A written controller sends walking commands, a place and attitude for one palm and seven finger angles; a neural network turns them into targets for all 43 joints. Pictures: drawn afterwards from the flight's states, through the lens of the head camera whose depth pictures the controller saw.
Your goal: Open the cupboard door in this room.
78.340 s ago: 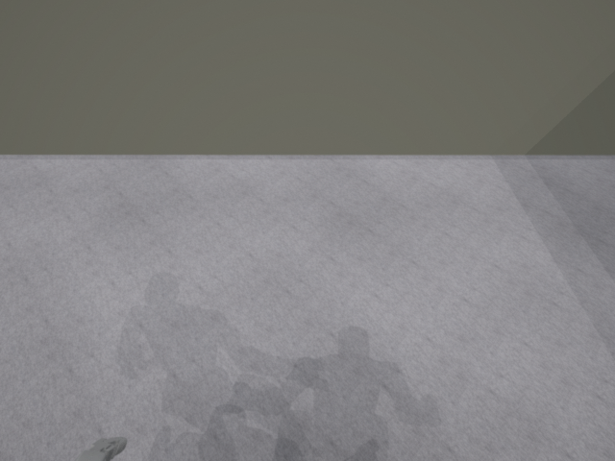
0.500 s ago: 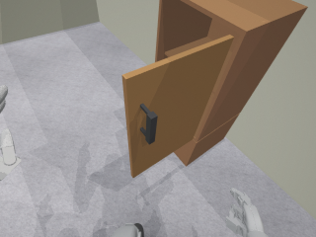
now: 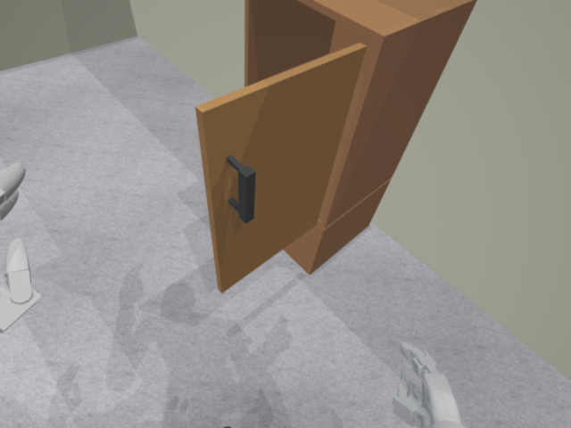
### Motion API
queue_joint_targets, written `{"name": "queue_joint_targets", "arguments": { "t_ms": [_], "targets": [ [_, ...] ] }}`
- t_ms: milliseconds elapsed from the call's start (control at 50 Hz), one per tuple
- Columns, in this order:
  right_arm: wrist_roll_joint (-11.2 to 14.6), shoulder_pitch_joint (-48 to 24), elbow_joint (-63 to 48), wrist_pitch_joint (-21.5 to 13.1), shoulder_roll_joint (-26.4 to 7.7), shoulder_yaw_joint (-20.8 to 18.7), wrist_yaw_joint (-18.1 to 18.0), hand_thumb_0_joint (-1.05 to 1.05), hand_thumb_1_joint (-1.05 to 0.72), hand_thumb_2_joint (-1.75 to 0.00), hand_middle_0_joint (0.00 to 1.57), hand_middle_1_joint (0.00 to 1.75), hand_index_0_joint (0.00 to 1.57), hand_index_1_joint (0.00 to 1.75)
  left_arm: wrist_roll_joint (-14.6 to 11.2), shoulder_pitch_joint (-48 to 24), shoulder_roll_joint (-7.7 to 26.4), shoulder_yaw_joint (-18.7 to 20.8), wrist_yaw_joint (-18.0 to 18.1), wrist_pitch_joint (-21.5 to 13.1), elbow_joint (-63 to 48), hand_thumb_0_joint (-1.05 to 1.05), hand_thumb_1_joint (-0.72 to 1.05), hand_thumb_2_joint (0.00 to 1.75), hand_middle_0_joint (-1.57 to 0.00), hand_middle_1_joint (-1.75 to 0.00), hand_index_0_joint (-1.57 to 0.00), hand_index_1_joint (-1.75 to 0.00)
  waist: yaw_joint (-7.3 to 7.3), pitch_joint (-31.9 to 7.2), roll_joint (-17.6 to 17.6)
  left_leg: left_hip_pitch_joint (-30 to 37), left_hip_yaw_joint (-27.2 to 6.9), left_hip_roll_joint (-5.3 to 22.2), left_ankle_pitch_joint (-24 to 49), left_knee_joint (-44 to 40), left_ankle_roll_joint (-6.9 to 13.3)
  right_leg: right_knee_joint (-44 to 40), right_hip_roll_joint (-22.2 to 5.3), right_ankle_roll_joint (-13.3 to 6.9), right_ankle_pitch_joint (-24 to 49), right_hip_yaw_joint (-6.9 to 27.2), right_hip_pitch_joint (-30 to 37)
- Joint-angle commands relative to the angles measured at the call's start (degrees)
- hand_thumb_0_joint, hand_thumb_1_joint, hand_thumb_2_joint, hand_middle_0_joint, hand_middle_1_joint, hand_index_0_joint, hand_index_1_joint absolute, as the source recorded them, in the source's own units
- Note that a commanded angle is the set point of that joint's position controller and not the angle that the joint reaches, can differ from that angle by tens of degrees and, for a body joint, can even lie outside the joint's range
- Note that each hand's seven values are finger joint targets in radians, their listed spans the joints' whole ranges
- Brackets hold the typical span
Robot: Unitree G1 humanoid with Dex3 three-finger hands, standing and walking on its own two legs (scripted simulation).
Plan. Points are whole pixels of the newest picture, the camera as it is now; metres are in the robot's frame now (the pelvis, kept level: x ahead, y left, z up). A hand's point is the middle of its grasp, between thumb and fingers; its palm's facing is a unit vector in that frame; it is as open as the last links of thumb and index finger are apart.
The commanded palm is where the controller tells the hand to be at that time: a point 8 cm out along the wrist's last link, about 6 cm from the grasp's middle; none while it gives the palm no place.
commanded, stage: step back with the hand held close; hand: left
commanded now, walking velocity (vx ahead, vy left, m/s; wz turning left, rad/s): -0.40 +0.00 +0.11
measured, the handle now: (239, 189) +0.51 +0.12 -0.01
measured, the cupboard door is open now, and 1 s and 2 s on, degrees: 89 89 89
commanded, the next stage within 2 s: stop stepping back and stand still in 0.04 s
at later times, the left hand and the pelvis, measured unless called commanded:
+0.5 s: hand out of the picture +0.06 +0.21 +0.16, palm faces +0.47 -0.79 -0.40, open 7.4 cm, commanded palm -0.01 +0.25 +0.17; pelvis -0.13 -0.05 -0.01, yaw +3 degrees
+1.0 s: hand out of the picture +0.06 +0.21 +0.12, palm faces +0.39 -0.80 -0.46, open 7.4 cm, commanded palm none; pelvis -0.14 -0.05 -0.02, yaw +3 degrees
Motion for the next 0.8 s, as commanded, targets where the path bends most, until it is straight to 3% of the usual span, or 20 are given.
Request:
{"name": "queue_joint_targets", "arguments": {
  "t_ms": [0,40,80,120,140,180,200,260,360,420,440,480,520,620,660,680,700,720,740,780],
  "targets": [
    [0.1,-3.3,-7.0,-2.4,-11.2,-3.9,-1.5,0.00,-0.90,-0.90,0.20,0.30,0.20,0.30,-0.9,0.2,6.2,6.3,1.8,-1.8,-6.9,0.00,0.90,0.90,-0.20,-0.30,-0.20,-0.30,0.52,-9.0,13.5,2.5,-10.2,11.5,-7.2,-9.8,5.4,-8.6,-0.1,-0.2,0.9,-1.4,7.2],
    [0.3,-4.5,-8.0,-2.2,-11.6,-4.0,-1.5,0.00,-0.90,-0.90,0.20,0.30,0.20,0.30,-1.0,0.9,8.3,7.7,1.6,-2.3,-9.2,0.00,0.90,0.90,-0.20,-0.30,-0.20,-0.30,1.35,-9.6,13.7,-1.4,-8.6,8.4,-16.4,-9.3,3.8,-16.8,0.1,-0.4,7.3,-3.3,13.4],
    [0.6,-4.9,-8.6,-1.4,-10.9,-3.7,-1.1,0.00,-0.90,-0.90,0.20,0.30,0.20,0.30,-1.3,0.3,9.3,7.9,1.1,-3.3,-10.7,0.00,0.90,0.90,-0.20,-0.30,-0.20,-0.30,1.94,-7.9,6.7,-1.2,-4.7,2.9,-19.2,-2.2,0.3,-27.5,-2.9,-0.7,10.4,-0.9,11.1],
    [1.0,-4.5,-8.9,-0.6,-9.4,-3.5,-1.1,0.00,-0.90,-0.90,0.20,0.30,0.20,0.30,-0.5,-1.8,14.0,10.7,1.4,-4.5,-10.8,0.00,0.90,0.90,-0.20,-0.30,-0.20,-0.30,3.03,-5.4,-12.8,-0.5,1.1,-6.0,-22.4,27.7,-3.9,-38.2,-19.1,-4.8,15.6,16.4,-4.8],
    [1.4,-3.2,-7.8,-0.6,-10.4,-3.4,-1.2,0.00,-0.90,-0.90,0.20,0.30,0.20,0.30,-0.1,-3.2,13.2,10.0,2.5,-4.9,-11.7,0.00,0.90,0.90,-0.20,-0.30,-0.20,-0.30,2.15,-6.8,-10.3,-7.2,-3.0,-8.7,-25.2,39.5,-3.6,-35.3,-23.6,-3.8,31.7,19.9,-2.4],
    [2.3,-1.6,-7.8,-0.1,-9.1,-3.2,-1.6,0.00,-0.90,-0.90,0.20,0.30,0.20,0.30,1.2,1.1,8.8,8.5,2.8,-2.4,-6.8,0.00,0.90,0.90,-0.20,-0.30,-0.20,-0.30,-0.08,-11.7,-7.1,-12.1,-4.7,-5.0,-19.1,39.2,-2.3,-21.8,-17.6,0.9,55.0,7.4,11.3],
    [2.7,-2.5,-8.4,0.2,-8.4,-2.5,-2.1,0.00,-0.90,-0.90,0.20,0.30,0.20,0.30,1.3,0.2,8.6,8.4,3.1,-1.9,-5.6,0.00,0.90,0.90,-0.20,-0.30,-0.20,-0.30,-0.67,-11.4,-4.9,-10.5,-2.1,-5.0,-17.2,37.4,-2.7,-21.2,-16.6,-1.3,56.2,6.2,11.9],
    [2.7,-2.9,-8.0,0.3,-9.8,-2.5,-3.5,0.00,-0.90,-0.90,0.20,0.30,0.20,0.30,1.1,-5.3,6.1,5.0,4.5,-1.9,-2.1,0.00,0.90,0.90,-0.20,-0.30,-0.20,-0.30,-0.52,-5.2,0.6,-5.9,-0.8,-4.1,-16.2,29.8,-1.7,-25.0,-18.2,-4.8,41.1,10.1,8.2],
    [2.3,-1.2,-8.5,-0.3,-11.9,-4.0,-3.1,0.00,-0.90,-0.90,0.20,0.30,0.20,0.30,1.9,-8.8,4.9,3.1,4.7,-3.7,0.2,0.00,0.90,0.90,-0.20,-0.30,-0.20,-0.30,0.49,-1.5,-7.7,-3.2,-1.0,-3.8,-20.1,15.2,0.8,-31.2,-19.0,-4.6,13.5,15.8,11.0],
    [2.1,0.3,-8.6,-0.6,-11.9,-4.0,-2.7,0.00,-0.90,-0.90,0.20,0.30,0.20,0.30,2.1,-7.9,5.3,3.7,4.6,-5.0,-3.2,0.00,0.90,0.90,-0.20,-0.30,-0.20,-0.30,-0.79,-2.4,-2.3,5.2,-1.2,-3.9,-17.5,1.1,2.3,-27.5,-15.7,-4.8,5.0,13.8,9.7],
    [2.0,0.5,-9.1,-0.9,-12.2,-4.2,-2.9,0.00,-0.90,-0.90,0.20,0.30,0.20,0.30,1.9,-6.3,6.3,4.7,4.5,-5.4,-4.4,0.00,0.90,0.90,-0.20,-0.30,-0.20,-0.30,-0.77,-3.1,3.1,9.1,-3.7,-2.4,-17.1,-2.7,3.3,-22.7,-11.9,-3.5,4.9,10.9,7.8],
    [1.7,1.0,-9.8,-1.4,-12.7,-3.8,-2.6,0.00,-0.90,-0.90,0.20,0.30,0.20,0.30,2.4,-7.0,6.4,5.7,4.6,-6.5,-7.5,0.00,0.90,0.90,-0.20,-0.30,-0.20,-0.30,-0.48,-3.2,17.8,14.6,-21.2,8.9,-15.1,-4.6,8.7,-6.6,-3.1,-0.4,4.9,2.2,-3.7],
    [1.0,0.9,-7.8,-2.6,-11.0,-3.4,-2.7,0.00,-0.90,-0.90,0.20,0.30,0.20,0.30,2.8,-6.5,8.1,7.7,4.4,-6.2,-5.1,0.00,0.90,0.90,-0.20,-0.30,-0.20,-0.30,-0.92,-1.7,17.4,11.8,-23.9,13.0,-12.7,-6.6,11.6,4.8,-2.7,-0.2,-3.3,-0.7,-9.5],
    [1.7,1.3,-6.4,-3.4,-12.0,-3.3,-3.0,0.00,-0.90,-0.90,0.20,0.30,0.20,0.30,2.4,-4.9,4.6,5.1,3.3,-4.7,0.5,0.00,0.90,0.90,-0.20,-0.30,-0.20,-0.30,-0.30,1.3,10.2,2.4,-10.7,7.7,-8.6,-0.5,7.6,-7.6,-2.4,-0.8,4.6,-5.3,2.8],
    [1.7,0.5,-6.3,-3.2,-12.3,-3.2,-3.2,0.00,-0.90,-0.90,0.20,0.30,0.20,0.30,2.4,-6.3,3.3,3.3,2.9,-4.4,3.0,0.00,0.90,0.90,-0.20,-0.30,-0.20,-0.30,-0.24,1.5,9.4,-4.1,-7.8,5.6,-15.5,2.4,5.7,-14.4,-1.8,-0.9,8.6,-6.1,11.5],
    [1.6,0.3,-6.3,-3.0,-12.1,-3.1,-3.3,0.00,-0.90,-0.90,0.20,0.30,0.20,0.30,2.6,-7.0,3.6,3.4,2.8,-4.4,4.4,0.00,0.90,0.90,-0.20,-0.30,-0.20,-0.30,-0.01,1.9,6.6,-8.2,-7.0,4.1,-20.5,5.4,4.6,-17.1,-3.0,-2.1,7.6,-2.0,15.1],
    [1.5,0.1,-6.6,-2.8,-11.8,-3.3,-3.2,0.00,-0.90,-0.90,0.20,0.30,0.20,0.30,3.1,-8.6,4.4,3.5,2.7,-4.5,4.8,0.00,0.90,0.90,-0.20,-0.30,-0.20,-0.30,0.11,2.4,-1.0,-12.7,-5.3,0.7,-24.1,13.4,3.1,-21.8,-7.9,-5.2,2.9,9.6,16.0],
    [1.5,0.1,-7.0,-2.5,-11.6,-3.6,-3.1,0.00,-0.90,-0.90,0.20,0.30,0.20,0.30,3.1,-10.0,5.3,3.7,2.6,-4.3,4.9,0.00,0.90,0.90,-0.20,-0.30,-0.20,-0.30,-0.13,2.0,-11.2,-15.3,-1.6,-3.4,-26.5,24.9,1.1,-28.4,-17.5,-9.6,-3.0,25.4,13.8],
    [1.6,-1.3,-7.3,-2.2,-12.0,-4.0,-2.6,0.00,-0.90,-0.90,0.20,0.30,0.20,0.30,3.2,-14.0,5.3,2.9,2.7,-4.7,3.1,0.00,0.90,0.90,-0.20,-0.30,-0.20,-0.30,0.43,1.8,-11.1,-15.4,-2.6,-4.1,-28.2,36.1,0.3,-33.1,-23.9,-12.4,-6.8,33.7,11.0],
    [1.5,0.1,-6.0,-2.0,-11.8,-4.4,-2.2,0.00,-0.90,-0.90,0.20,0.30,0.20,0.30,3.2,-14.8,4.4,2.2,2.7,-5.5,1.4,0.00,0.90,0.90,-0.20,-0.30,-0.20,-0.30,-0.49,1.4,-7.2,-12.2,-5.9,-2.4,-22.5,41.5,-0.2,-33.6,-22.6,-11.0,-5.8,28.9,6.0]
  ]
}}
